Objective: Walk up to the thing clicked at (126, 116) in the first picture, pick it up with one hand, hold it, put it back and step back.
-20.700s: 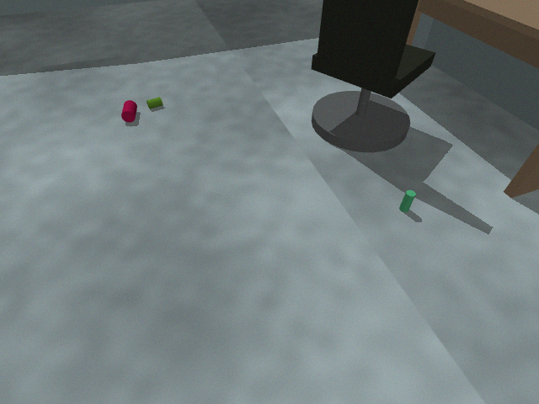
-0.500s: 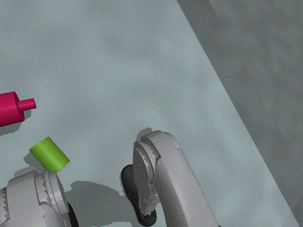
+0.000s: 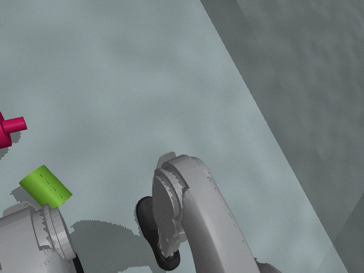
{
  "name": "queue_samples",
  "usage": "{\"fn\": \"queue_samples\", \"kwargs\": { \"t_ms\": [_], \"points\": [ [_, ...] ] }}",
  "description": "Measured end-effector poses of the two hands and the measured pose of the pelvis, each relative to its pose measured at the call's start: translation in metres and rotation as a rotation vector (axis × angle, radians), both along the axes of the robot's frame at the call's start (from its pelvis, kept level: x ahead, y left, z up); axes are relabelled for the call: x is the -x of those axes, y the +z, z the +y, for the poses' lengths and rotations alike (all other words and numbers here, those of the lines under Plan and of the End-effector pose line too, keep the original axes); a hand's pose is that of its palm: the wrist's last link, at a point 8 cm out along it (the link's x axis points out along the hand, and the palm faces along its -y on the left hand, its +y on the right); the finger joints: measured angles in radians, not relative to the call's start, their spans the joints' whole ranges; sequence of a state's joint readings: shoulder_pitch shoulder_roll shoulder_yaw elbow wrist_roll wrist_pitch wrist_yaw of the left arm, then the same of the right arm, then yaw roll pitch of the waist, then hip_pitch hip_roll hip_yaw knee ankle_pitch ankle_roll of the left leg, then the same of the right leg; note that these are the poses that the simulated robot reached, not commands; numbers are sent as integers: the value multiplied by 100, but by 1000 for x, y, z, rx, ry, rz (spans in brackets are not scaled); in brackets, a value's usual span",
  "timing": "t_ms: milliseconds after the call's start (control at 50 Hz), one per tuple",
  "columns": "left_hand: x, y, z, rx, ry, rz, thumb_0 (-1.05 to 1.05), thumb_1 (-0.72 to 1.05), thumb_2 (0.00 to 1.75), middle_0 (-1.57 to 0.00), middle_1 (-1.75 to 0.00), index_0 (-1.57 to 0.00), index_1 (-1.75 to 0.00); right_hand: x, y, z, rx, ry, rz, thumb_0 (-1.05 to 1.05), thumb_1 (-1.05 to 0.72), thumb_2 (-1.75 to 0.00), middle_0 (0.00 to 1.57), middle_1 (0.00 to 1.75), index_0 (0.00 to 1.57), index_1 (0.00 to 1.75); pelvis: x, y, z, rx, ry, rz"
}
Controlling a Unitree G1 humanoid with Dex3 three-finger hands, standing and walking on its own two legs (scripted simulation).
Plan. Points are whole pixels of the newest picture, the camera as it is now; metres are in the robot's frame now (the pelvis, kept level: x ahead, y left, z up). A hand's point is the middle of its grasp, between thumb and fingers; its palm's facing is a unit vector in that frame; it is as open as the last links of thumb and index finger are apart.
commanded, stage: close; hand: left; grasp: from above
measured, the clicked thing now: out of the picture +0.47 +0.26 -0.26
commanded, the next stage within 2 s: settle in 1.38 s
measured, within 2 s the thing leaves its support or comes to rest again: leaves its support in 1.80 s
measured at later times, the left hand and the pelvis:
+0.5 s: hand out of the picture +0.45 +0.28 -0.24, palm faces -0.45 -0.11 -0.89, open 11.7 cm; pelvis +0.00 +0.00 +0.00, yaw -1 degrees
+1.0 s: hand out of the picture +0.45 +0.28 -0.24, palm faces -0.44 -0.11 -0.89, open 11.4 cm; pelvis +0.00 +0.00 +0.00, yaw -1 degrees
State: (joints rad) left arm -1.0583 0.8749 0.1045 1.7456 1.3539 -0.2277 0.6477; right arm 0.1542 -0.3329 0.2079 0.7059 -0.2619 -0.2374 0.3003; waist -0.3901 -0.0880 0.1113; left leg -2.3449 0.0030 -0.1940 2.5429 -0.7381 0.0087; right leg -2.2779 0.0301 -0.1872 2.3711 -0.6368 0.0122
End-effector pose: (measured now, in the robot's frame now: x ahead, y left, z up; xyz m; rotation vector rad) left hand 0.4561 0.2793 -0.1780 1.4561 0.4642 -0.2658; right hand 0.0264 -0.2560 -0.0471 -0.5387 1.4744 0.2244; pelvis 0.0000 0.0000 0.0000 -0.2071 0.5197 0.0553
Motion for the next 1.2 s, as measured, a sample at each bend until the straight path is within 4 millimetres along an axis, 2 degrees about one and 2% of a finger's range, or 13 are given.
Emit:
{"fn": "queue_samples", "kwargs": {
  "t_ms": [200,560,860,1200],
  "points": [
    [-3,-5,-6,1,4,-13,0,-28,97,-24,-98,-24,-98,5,2,5,-15,3,-3,0,-90,-90,20,30,20,30,3,-1,1,9,-10,-9],
    [-3,-6,2,-2,11,1,0,-17,86,-35,-89,-35,-88,10,8,6,-13,13,10,0,-91,-90,20,30,20,30,3,1,1,16,-13,-13],
    [-3,-4,2,-4,7,-7,0,-15,76,-43,-80,-42,-79,1,10,7,-11,32,-16,0,-91,-90,19,30,20,30,4,3,2,21,-13,-15],
    [-5,-2,3,-6,11,-5,0,-12,66,-50,-69,-49,-69,8,13,6,-2,18,-3,0,-91,-90,20,30,20,30,5,5,2,19,-13,-10]
  ]
}}
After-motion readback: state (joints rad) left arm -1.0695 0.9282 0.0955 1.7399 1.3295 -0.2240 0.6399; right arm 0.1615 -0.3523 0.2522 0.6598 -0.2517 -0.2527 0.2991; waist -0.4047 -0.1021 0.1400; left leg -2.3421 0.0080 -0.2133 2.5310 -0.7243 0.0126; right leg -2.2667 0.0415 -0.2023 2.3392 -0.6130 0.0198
